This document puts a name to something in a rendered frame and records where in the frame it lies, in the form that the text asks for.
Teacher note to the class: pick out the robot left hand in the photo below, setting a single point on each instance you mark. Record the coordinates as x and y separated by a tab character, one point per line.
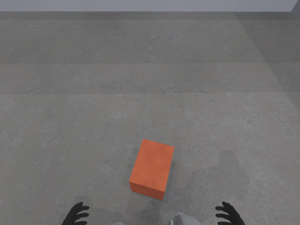
72	215

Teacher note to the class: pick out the robot right hand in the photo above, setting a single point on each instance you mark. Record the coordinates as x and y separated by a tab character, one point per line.
233	216

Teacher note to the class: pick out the carton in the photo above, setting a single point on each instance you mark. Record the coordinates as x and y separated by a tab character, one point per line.
151	169

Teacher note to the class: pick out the right robot thigh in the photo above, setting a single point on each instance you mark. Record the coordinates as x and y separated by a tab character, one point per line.
184	220

